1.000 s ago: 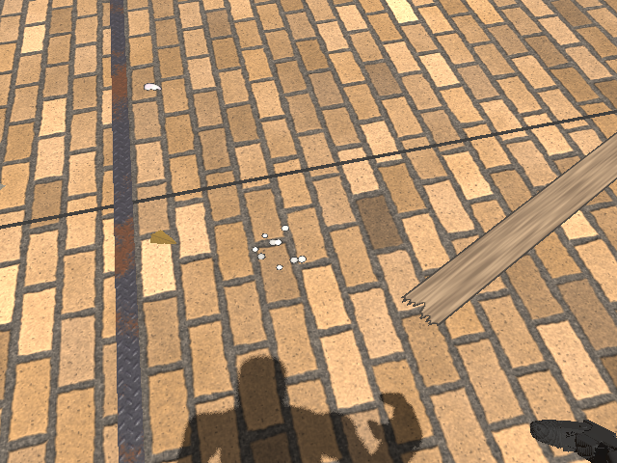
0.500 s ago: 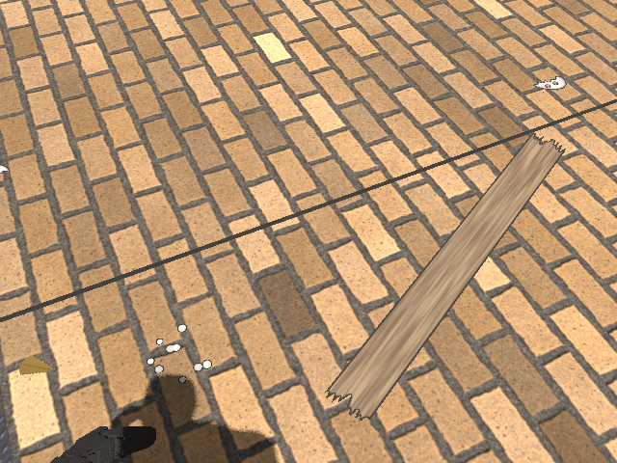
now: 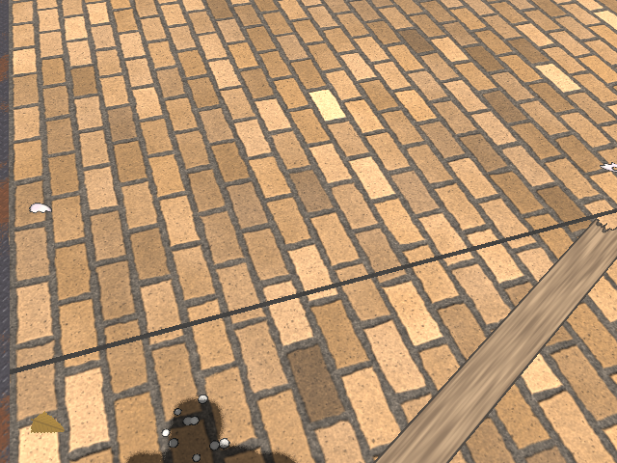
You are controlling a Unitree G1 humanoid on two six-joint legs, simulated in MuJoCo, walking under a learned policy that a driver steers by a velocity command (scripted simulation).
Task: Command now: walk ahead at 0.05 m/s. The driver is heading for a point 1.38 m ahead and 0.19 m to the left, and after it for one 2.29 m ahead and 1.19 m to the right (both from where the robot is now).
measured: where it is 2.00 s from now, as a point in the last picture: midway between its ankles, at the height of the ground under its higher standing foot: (306, 417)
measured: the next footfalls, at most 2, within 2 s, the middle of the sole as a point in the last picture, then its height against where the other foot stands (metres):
right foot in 1.34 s outside the picture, level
left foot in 1.88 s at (258, 356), level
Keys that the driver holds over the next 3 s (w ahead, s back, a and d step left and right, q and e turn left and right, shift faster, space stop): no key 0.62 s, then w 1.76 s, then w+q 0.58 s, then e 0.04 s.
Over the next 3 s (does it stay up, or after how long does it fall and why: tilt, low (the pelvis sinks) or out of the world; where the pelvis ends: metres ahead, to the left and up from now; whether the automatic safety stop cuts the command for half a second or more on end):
stays up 1.22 0.04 -0.02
